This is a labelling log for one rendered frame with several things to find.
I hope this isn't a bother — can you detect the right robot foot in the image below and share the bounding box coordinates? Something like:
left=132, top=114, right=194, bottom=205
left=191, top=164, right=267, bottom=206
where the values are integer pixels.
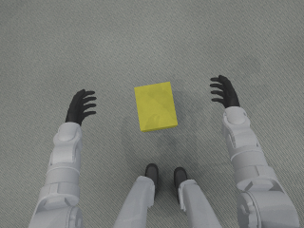
left=174, top=167, right=187, bottom=204

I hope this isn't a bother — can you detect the right robot upper arm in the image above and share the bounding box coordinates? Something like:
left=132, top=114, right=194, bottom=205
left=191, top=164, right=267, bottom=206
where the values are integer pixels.
left=237, top=190, right=304, bottom=228

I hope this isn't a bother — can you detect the right robot forearm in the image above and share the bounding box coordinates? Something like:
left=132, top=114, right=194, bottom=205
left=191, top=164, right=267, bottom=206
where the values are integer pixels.
left=221, top=106, right=299, bottom=226

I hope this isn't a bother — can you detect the left robot forearm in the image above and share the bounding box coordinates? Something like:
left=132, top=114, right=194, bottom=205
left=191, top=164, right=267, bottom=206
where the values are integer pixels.
left=28, top=122, right=83, bottom=228

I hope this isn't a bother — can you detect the carton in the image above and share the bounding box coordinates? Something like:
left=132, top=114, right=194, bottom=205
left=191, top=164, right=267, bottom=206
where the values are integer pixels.
left=134, top=82, right=178, bottom=132

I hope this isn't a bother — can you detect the left robot upper arm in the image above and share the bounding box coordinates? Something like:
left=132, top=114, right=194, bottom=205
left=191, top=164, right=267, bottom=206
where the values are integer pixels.
left=29, top=205, right=85, bottom=228

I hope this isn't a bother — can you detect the robot right hand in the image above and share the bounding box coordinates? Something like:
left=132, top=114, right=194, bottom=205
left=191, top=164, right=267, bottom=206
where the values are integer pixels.
left=210, top=75, right=240, bottom=108

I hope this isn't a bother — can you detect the robot left shin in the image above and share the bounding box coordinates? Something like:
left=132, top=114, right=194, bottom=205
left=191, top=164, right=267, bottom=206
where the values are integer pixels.
left=134, top=176, right=155, bottom=185

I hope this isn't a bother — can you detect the robot left hand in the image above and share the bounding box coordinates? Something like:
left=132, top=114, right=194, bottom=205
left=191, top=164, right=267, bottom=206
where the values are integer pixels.
left=65, top=89, right=97, bottom=126

